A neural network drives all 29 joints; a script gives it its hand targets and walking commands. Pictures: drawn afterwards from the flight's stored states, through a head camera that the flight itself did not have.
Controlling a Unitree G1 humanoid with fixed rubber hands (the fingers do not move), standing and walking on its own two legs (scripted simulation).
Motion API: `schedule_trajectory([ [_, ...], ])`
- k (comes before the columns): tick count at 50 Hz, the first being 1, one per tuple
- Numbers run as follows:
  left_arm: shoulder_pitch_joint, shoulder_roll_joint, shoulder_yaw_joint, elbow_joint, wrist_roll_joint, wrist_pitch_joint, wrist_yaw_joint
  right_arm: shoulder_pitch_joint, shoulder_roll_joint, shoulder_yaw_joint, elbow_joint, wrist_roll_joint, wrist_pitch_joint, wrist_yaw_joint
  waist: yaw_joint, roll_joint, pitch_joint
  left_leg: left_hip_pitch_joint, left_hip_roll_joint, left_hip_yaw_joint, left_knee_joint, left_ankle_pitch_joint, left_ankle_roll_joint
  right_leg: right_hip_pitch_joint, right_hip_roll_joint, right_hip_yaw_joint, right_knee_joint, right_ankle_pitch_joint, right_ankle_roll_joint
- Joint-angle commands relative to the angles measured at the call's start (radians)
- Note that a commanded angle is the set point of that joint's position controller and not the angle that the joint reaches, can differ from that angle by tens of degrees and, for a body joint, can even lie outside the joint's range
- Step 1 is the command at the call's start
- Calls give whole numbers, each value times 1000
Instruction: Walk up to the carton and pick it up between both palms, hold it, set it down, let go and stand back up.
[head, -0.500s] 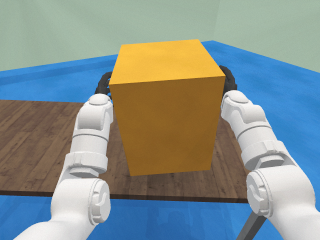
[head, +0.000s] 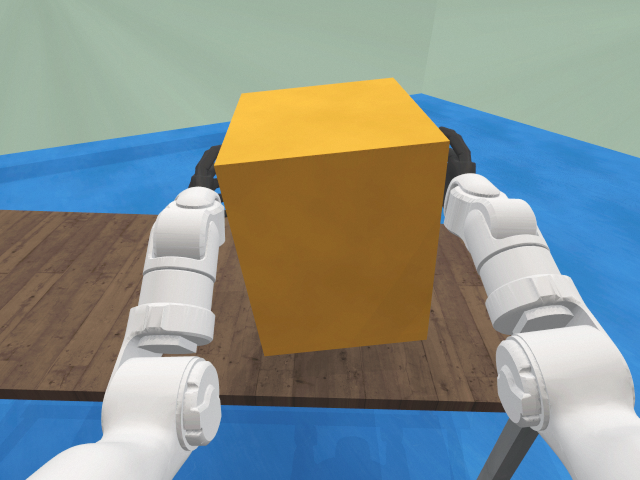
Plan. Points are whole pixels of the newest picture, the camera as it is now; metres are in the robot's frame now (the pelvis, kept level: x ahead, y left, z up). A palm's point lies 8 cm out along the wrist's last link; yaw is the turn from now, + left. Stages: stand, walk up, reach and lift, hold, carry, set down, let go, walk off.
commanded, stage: hold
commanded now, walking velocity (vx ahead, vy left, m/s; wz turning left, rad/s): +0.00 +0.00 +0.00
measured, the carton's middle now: (330, 212) +0.42 +0.01 +0.21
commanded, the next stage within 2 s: none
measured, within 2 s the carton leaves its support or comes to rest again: neither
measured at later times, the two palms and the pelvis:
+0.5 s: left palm (206, 199) +0.37 +0.16 +0.25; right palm (460, 184) +0.38 -0.15 +0.27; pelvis +0.00 +0.00 +0.00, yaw +0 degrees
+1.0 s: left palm (206, 199) +0.37 +0.16 +0.25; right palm (461, 185) +0.38 -0.15 +0.27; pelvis +0.00 +0.00 +0.00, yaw +0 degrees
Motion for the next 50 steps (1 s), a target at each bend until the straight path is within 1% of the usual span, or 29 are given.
schedule_trajectory([
  [1, -1015, -704, -393, -313, -194, -87, -128, -879, 743, 285, -364, 203, 25, 130, -12, 100, -339, 33, -26, -89, -80, 20, -32, 154, 87, -33, -108, 78, -10],
  [4, -1017, -714, -407, -318, -206, -88, -126, -894, 744, 286, -388, 213, 25, 129, -14, 106, -362, 42, -24, -91, -73, 37, -35, 151, 89, -35, -105, 93, -10],
  [5, -1011, -708, -398, -309, -198, -87, -126, -874, 744, 281, -363, 205, 29, 128, -18, 106, -346, 44, -23, -91, -77, 38, -36, 148, 91, -37, -105, 91, -11],
  [6, -1010, -710, -398, -306, -201, -86, -128, -886, 736, 280, -376, 210, 29, 128, -18, 105, -350, 41, -22, -93, -75, 32, -36, 149, 89, -35, -108, 88, -10],
  [7, -1013, -709, -397, -308, -202, -87, -127, -892, 755, 290, -384, 211, 28, 127, -12, 87, -364, 41, -26, -89, -71, 41, -30, 160, 90, -34, -106, 96, -7],
  [8, -1018, -709, -403, -315, -203, -89, -127, -893, 750, 290, -388, 211, 28, 126, -15, 96, -358, 44, -24, -91, -73, 45, -32, 156, 92, -35, -104, 100, -10],
  [9, -1008, -711, -402, -313, -205, -87, -128, -893, 757, 298, -397, 213, 28, 125, -9, 96, -371, 45, -26, -88, -68, 58, -34, 161, 92, -35, -101, 108, -9],
  [13, -1019, -703, -390, -299, -202, -88, -130, -892, 755, 294, -383, 214, 35, 124, -12, 92, -347, 36, -26, -90, -73, 41, -32, 156, 89, -31, -105, 96, -8],
  [14, -1016, -698, -382, -298, -197, -88, -130, -889, 758, 295, -381, 213, 36, 125, -6, 85, -344, 31, -28, -86, -72, 33, -29, 155, 91, -32, -104, 90, -8],
  [17, -1014, -699, -380, -280, -195, -85, -134, -890, 752, 284, -368, 206, 37, 124, -13, 92, -329, 23, -27, -86, -81, 8, -28, 147, 89, -32, -109, 65, -8],
  [19, -1011, -694, -373, -274, -192, -87, -134, -895, 761, 286, -367, 207, 38, 125, -5, 79, -332, 16, -26, -85, -79, 12, -26, 152, 89, -31, -107, 73, -7],
  [21, -1024, -696, -380, -283, -201, -89, -136, -894, 756, 283, -365, 204, 39, 126, -11, 89, -341, 22, -26, -87, -79, 12, -26, 148, 87, -33, -105, 71, -7],
  [22, -1033, -688, -378, -299, -203, -91, -135, -885, 760, 284, -362, 206, 41, 125, -13, 81, -353, 28, -27, -86, -77, 27, -27, 157, 90, -33, -101, 84, -6],
  [23, -1033, -697, -388, -304, -203, -91, -135, -881, 756, 282, -364, 209, 40, 126, -13, 101, -359, 30, -25, -89, -76, 26, -32, 153, 89, -33, -100, 86, -7],
  [24, -1038, -692, -375, -299, -200, -92, -135, -881, 761, 284, -354, 211, 40, 125, -13, 88, -350, 27, -28, -86, -78, 15, -27, 154, 87, -31, -104, 75, -6],
  [25, -1034, -694, -380, -289, -199, -90, -136, -884, 753, 277, -352, 207, 40, 126, -18, 99, -338, 23, -26, -86, -80, 16, -31, 149, 86, -32, -104, 78, -7],
  [27, -1024, -694, -369, -274, -191, -88, -137, -889, 761, 275, -350, 202, 38, 127, -10, 95, -329, 16, -25, -86, -85, 1, -27, 149, 88, -32, -105, 66, -9],
  [28, -1026, -698, -373, -262, -194, -89, -139, -904, 758, 273, -362, 201, 36, 127, -13, 88, -328, 12, -23, -89, -86, -8, -27, 147, 87, -30, -107, 57, -10],
  [29, -1018, -693, -374, -278, -194, -89, -139, -878, 757, 279, -344, 203, 39, 126, -14, 93, -334, 22, -26, -87, -79, 21, -30, 154, 87, -30, -104, 78, -8],
  [31, -1022, -688, -364, -264, -192, -90, -141, -886, 758, 278, -346, 204, 41, 126, -11, 80, -323, 18, -28, -86, -84, 3, -26, 151, 87, -30, -107, 63, -7],
  [32, -1035, -679, -370, -285, -195, -93, -140, -880, 770, 280, -346, 203, 43, 125, -9, 78, -338, 24, -27, -84, -81, 21, -26, 155, 86, -29, -103, 79, -6],
  [34, -1026, -692, -371, -273, -195, -90, -140, -897, 764, 285, -360, 208, 38, 124, -7, 92, -347, 27, -28, -86, -78, 23, -26, 154, 85, -28, -105, 79, -6],
  [38, -1025, -692, -376, -283, -196, -92, -140, -880, 759, 278, -355, 207, 42, 121, -19, 91, -344, 33, -27, -87, -76, 31, -30, 157, 88, -28, -107, 84, -7],
  [40, -1024, -696, -381, -274, -199, -89, -141, -889, 754, 278, -353, 206, 41, 121, -19, 96, -333, 29, -27, -90, -77, 28, -32, 153, 87, -29, -106, 82, -9],
  [41, -1031, -700, -381, -294, -197, -91, -139, -882, 766, 283, -358, 208, 42, 124, -13, 101, -346, 25, -24, -89, -75, 31, -33, 159, 89, -30, -99, 86, -10],
  [42, -1037, -698, -383, -293, -204, -91, -139, -881, 761, 277, -361, 208, 42, 122, -22, 103, -348, 28, -30, -86, -73, 30, -33, 162, 86, -30, -104, 87, -8],
  [47, -1012, -690, -373, -269, -195, -90, -142, -891, 771, 287, -372, 210, 42, 119, -12, 77, -332, 24, -29, -85, -75, 34, -26, 157, 87, -28, -105, 89, -4],
  [48, -1034, -691, -379, -285, -199, -91, -140, -894, 771, 286, -378, 212, 41, 119, -13, 91, -352, 32, -31, -81, -73, 37, -29, 157, 87, -30, -104, 88, -4],
  [50, -1017, -692, -378, -287, -195, -88, -139, -880, 761, 283, -370, 211, 44, 119, -17, 95, -347, 33, -30, -82, -69, 46, -33, 164, 89, -29, -101, 98, -7],
])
